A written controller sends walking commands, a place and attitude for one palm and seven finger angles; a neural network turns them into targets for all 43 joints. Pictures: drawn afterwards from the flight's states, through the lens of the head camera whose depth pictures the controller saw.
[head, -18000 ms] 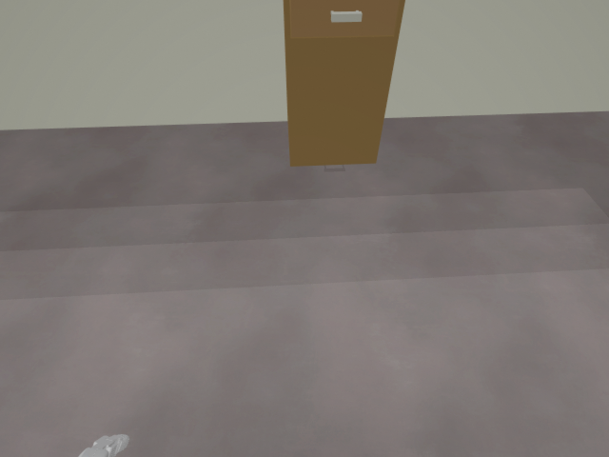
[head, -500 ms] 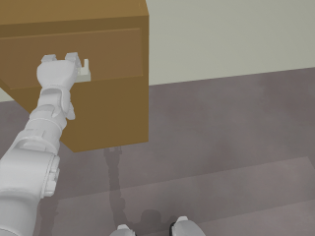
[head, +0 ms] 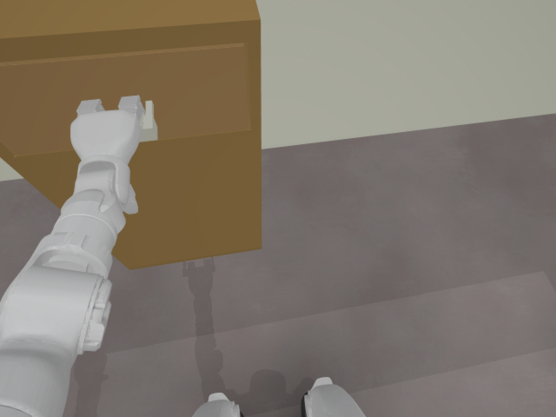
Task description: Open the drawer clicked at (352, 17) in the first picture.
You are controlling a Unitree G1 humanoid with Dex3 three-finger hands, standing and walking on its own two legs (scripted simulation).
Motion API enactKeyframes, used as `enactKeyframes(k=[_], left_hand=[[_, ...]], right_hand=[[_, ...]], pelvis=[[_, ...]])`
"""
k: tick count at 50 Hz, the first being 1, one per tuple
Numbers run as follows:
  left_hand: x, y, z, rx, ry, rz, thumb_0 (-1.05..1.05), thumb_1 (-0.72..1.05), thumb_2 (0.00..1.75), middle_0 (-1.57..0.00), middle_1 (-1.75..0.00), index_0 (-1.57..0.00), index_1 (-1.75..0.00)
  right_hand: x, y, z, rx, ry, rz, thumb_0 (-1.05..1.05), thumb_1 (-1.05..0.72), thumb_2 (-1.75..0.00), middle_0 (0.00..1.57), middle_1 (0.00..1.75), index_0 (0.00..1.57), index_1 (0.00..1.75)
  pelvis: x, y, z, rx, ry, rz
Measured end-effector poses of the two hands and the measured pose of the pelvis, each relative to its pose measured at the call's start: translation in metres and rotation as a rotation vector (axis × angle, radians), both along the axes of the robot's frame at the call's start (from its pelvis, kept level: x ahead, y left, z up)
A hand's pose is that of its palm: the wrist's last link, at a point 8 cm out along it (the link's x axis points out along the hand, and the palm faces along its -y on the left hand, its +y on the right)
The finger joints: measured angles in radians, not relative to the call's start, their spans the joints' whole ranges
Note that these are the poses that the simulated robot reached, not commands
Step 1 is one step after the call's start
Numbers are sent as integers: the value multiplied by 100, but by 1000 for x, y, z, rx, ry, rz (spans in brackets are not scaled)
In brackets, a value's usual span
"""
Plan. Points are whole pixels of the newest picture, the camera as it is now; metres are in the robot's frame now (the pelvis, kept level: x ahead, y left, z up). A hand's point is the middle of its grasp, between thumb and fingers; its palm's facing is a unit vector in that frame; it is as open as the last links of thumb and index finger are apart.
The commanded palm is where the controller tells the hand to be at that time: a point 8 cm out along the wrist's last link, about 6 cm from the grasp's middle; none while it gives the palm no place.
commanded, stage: lower the fingers behind the handle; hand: left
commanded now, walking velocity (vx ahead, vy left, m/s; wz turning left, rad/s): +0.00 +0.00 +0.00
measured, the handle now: (117, 120) +0.57 +0.21 +0.03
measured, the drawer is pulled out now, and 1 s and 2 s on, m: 0.00 0.00 0.10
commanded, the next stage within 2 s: close the thumb around the handle in 0.16 s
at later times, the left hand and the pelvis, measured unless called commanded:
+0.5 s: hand (121, 155) +0.52 +0.20 +0.01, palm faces -0.05 -0.01 -1.00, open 12.2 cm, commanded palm +0.50 +0.20 +0.07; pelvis +0.00 -0.01 +0.00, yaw +0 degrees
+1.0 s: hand (122, 155) +0.51 +0.20 +0.01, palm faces -0.04 -0.01 -1.00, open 6.4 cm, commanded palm +0.50 +0.20 +0.07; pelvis +0.00 +0.00 +0.00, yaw +0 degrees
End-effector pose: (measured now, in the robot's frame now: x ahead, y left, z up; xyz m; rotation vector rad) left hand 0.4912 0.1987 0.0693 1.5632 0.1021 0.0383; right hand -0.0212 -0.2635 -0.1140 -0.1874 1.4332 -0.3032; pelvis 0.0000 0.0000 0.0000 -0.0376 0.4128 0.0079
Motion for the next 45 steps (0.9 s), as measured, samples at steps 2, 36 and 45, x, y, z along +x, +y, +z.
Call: enactKeyframes(k=[2,36,45], left_hand=[[1,0,0,0,7,7,0,-48,30,-31,-120,-32,-120],[7,1,2,-7,26,-3,0,32,65,-37,-129,-38,-129],[5,1,0,-5,8,-14,0,61,77,-35,-132,-36,-131]], right_hand=[[2,-2,1,-6,-10,3,1,-90,-90,20,30,20,30],[-2,-10,2,-25,-1,1,0,-90,-90,20,30,20,30],[2,-8,2,-23,-6,1,1,-90,-90,20,30,20,30]], pelvis=[[-1,-1,1,1,-2,0],[0,-6,-1,3,13,-3],[1,-3,0,3,7,-6]])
